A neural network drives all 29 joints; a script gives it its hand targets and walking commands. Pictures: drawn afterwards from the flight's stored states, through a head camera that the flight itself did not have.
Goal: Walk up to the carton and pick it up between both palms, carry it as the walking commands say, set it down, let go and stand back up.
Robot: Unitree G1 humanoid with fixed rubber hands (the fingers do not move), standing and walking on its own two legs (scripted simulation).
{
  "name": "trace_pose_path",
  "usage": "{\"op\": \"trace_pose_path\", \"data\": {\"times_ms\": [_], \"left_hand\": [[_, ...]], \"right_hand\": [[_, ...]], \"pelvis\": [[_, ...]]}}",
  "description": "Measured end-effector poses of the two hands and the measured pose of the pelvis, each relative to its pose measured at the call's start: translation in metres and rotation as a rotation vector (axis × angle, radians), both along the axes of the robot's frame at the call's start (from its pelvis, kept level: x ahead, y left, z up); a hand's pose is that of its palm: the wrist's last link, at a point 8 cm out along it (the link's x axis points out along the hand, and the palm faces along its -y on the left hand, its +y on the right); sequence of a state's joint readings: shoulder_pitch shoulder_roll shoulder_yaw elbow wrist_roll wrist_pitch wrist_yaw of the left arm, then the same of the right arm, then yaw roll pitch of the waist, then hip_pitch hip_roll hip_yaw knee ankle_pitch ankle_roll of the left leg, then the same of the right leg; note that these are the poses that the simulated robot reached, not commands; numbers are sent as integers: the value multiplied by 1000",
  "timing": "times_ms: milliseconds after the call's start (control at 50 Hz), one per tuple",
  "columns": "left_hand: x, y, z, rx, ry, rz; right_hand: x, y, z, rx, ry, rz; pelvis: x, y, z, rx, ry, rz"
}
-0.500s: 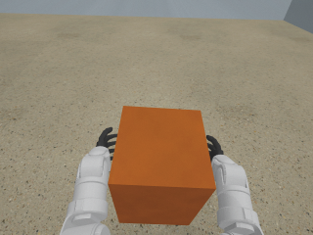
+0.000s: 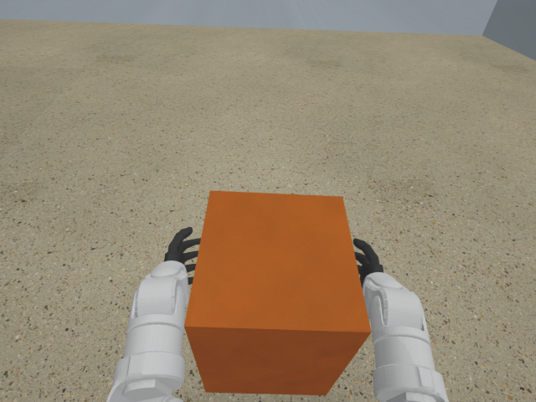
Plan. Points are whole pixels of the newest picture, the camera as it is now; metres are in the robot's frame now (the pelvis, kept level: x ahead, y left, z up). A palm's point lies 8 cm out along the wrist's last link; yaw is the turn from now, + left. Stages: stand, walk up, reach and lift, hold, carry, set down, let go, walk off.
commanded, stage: reach and lift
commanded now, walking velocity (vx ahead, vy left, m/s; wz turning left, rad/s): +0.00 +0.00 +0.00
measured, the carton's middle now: (271, 298) +0.30 +0.00 -0.01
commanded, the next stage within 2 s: hold in 0.14 s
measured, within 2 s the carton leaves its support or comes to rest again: neither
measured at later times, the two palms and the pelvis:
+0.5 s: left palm (175, 272) +0.30 +0.16 +0.05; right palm (370, 283) +0.29 -0.15 +0.05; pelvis +0.00 +0.00 +0.00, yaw +0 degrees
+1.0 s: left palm (171, 277) +0.26 +0.15 +0.09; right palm (386, 297) +0.25 -0.16 +0.08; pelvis -0.03 +0.00 -0.01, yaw -1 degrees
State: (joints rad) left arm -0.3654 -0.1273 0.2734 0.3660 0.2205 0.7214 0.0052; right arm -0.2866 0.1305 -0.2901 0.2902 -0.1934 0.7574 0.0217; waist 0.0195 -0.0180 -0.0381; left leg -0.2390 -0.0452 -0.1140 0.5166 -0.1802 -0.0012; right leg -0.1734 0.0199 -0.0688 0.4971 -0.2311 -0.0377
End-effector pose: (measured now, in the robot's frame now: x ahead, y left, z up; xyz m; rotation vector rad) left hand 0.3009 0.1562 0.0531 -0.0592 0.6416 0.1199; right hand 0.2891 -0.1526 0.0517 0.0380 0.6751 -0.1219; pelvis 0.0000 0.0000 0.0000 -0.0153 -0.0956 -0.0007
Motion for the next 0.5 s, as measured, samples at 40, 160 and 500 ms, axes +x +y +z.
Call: {"op": "trace_pose_path", "data": {"times_ms": [40,160,500], "left_hand": [[0,0,0,0,0,-1],[1,0,-2,-1,6,-2],[-1,1,-1,0,-2,0]], "right_hand": [[0,0,0,0,0,0],[0,0,-1,-2,6,0],[0,1,-1,-10,-2,8]], "pelvis": [[0,0,0,0,0,0],[0,0,0,0,0,0],[0,0,0,0,1,0]]}}
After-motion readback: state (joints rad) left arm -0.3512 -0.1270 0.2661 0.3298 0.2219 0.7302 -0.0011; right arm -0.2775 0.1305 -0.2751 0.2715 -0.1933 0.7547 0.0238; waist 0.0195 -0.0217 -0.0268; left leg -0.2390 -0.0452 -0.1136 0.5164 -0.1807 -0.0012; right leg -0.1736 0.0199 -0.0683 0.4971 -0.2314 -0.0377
